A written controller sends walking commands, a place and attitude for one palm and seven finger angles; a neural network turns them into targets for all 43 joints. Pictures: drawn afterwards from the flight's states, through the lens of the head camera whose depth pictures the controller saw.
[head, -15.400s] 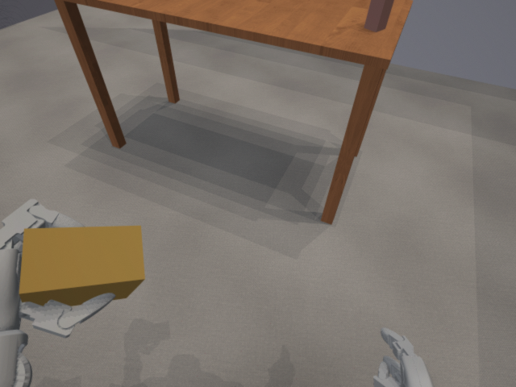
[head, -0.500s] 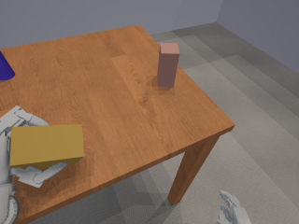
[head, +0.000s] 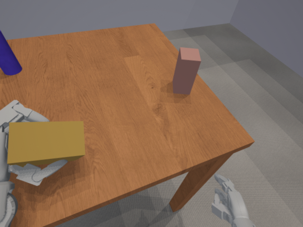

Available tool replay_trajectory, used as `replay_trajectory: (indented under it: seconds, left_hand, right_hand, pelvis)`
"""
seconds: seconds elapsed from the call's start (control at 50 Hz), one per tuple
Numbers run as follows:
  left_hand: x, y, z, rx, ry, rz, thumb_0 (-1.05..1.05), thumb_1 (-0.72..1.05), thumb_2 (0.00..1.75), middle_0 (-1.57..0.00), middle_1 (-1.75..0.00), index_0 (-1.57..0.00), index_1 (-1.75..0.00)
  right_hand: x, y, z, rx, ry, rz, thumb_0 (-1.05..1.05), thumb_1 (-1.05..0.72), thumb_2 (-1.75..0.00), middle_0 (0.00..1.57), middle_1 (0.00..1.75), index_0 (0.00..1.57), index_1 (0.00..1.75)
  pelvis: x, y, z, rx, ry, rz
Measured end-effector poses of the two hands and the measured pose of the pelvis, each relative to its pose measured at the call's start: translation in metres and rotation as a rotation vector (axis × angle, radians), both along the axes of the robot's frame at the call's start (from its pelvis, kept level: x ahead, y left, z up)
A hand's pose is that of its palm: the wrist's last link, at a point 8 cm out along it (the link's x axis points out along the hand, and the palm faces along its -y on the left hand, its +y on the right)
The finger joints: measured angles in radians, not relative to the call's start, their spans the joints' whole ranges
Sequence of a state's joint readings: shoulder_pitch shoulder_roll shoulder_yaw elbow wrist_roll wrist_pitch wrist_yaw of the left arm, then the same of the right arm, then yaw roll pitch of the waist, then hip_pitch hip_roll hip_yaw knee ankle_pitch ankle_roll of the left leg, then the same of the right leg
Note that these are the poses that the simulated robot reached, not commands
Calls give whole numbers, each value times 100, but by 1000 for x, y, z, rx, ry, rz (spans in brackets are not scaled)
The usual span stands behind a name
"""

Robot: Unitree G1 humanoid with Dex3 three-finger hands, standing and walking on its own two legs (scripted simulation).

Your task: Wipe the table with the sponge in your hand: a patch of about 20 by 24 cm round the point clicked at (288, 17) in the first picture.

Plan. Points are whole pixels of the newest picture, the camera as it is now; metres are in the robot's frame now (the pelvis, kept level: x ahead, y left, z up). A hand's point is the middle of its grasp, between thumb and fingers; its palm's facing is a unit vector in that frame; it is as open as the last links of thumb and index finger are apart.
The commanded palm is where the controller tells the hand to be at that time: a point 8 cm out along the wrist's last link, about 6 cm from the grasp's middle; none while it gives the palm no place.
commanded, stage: look again from close up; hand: left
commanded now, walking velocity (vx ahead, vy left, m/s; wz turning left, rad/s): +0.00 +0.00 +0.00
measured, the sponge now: (58, 144) +0.23 +0.22 +0.14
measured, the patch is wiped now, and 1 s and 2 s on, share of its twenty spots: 0.00 0.00 0.00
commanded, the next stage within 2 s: shuffle to correct the standing spot in 0.40 s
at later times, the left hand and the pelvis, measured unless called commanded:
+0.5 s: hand (40, 144) +0.22 +0.24 +0.16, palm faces +0.40 -0.84 -0.37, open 10.3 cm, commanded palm +0.16 +0.27 +0.18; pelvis +0.00 -0.01 +0.00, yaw +0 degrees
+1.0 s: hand (62, 154) +0.20 +0.19 +0.16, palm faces +0.38 -0.84 -0.38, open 10.3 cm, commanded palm +0.14 +0.23 +0.18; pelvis -0.02 -0.05 +0.00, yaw +0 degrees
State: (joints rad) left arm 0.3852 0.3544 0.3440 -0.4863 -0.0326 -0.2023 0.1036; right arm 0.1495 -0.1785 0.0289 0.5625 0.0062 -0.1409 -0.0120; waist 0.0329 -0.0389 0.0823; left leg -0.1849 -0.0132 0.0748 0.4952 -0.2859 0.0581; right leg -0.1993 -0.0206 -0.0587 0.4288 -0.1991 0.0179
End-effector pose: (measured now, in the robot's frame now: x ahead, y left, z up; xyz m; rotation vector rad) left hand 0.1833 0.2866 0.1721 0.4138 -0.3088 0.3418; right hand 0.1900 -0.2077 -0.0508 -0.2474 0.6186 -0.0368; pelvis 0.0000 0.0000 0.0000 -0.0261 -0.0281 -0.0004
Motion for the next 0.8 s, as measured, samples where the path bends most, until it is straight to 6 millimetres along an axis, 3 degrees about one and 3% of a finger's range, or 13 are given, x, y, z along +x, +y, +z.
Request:
replay_trajectory:
  seconds: [0.12, 0.44, 0.68, 0.8]
  left_hand:
    - [0, -1, 1, 4, 16, 8, -1, -52, 101, -70, -137, -72, -136]
    - [-3, -7, 3, 16, 38, 36, -1, -52, 101, -70, -137, -72, -136]
    - [-6, -12, 2, 4, 45, 49, -1, -52, 101, -70, -137, -72, -136]
    - [-9, -24, 4, 3, 33, 47, -1, -52, 101, -70, -137, -72, -136]
  right_hand:
    - [-2, -3, -3, 0, 24, -15, 1, -90, -90, 20, 30, 21, 30]
    - [-32, -22, -19, -7, 115, -78, 1, -90, -90, 20, 30, 21, 30]
    - [-29, -29, -14, 1, 88, -80, 1, -90, -90, 20, 30, 21, 30]
    - [-24, -33, -13, 20, 75, -59, 1, -90, -90, 20, 30, 21, 30]
  pelvis:
    - [1, -1, 1, 2, 2, -1]
    - [0, -7, 2, 5, 3, 3]
    - [-4, -16, 2, 12, 1, 1]
    - [-9, -27, 1, 15, 2, 2]
